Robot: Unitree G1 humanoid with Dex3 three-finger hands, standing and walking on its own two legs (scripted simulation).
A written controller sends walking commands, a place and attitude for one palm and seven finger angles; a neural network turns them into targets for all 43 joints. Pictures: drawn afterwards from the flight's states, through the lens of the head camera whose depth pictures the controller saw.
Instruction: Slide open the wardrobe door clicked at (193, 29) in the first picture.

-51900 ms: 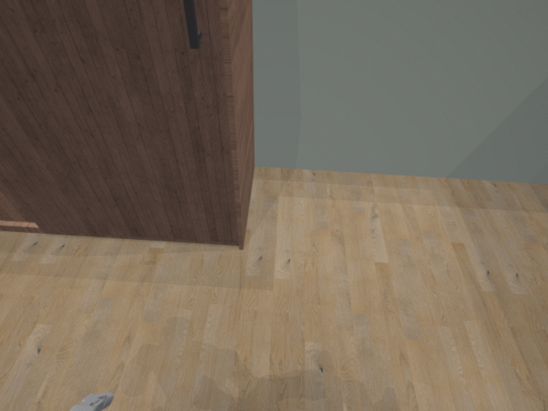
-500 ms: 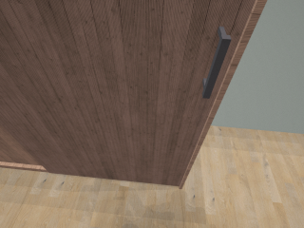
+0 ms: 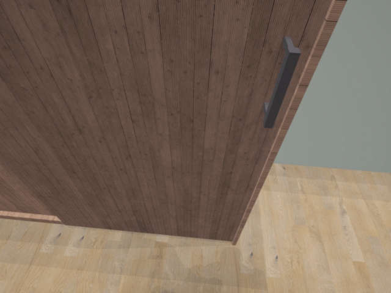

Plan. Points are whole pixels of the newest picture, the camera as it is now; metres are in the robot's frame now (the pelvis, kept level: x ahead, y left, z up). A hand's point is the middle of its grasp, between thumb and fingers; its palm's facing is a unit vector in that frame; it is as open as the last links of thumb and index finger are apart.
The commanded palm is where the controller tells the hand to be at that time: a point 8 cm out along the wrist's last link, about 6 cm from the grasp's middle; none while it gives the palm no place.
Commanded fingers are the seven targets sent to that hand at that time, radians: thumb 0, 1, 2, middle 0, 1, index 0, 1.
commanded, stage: look again from close up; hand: right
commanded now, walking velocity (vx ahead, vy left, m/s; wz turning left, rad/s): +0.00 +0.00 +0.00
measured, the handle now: (277, 86) +0.45 -0.12 +0.21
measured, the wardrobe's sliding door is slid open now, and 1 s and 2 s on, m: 0.00 0.00 0.00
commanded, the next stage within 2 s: raise the hand with hooked fingers in 0.26 s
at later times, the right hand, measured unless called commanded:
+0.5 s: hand out of the picture +0.14 -0.21 -0.05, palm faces +0.30 +0.94 -0.16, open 7.5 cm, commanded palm +0.09 -0.26 -0.05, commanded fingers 0.00 -0.71 -0.82 0.21 0.42 0.21 0.42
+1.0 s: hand (345, 283) +0.15 -0.23 +0.04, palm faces +0.05 +1.00 -0.06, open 9.9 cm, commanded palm +0.12 -0.29 +0.05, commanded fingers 0.00 -0.13 -0.57 0.25 0.80 0.25 0.80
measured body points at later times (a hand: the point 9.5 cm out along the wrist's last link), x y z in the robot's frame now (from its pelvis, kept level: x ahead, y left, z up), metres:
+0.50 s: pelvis -0.02 +0.00 -0.01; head -0.01 +0.01 +0.44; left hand +0.07 +0.25 -0.14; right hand +0.12 -0.26 -0.04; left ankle -0.05 +0.09 -0.74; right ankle -0.02 -0.12 -0.74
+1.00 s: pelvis -0.05 -0.01 -0.04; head -0.03 -0.02 +0.41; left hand +0.15 +0.20 -0.11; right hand +0.15 -0.28 +0.05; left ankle -0.05 +0.09 -0.74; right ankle -0.02 -0.12 -0.74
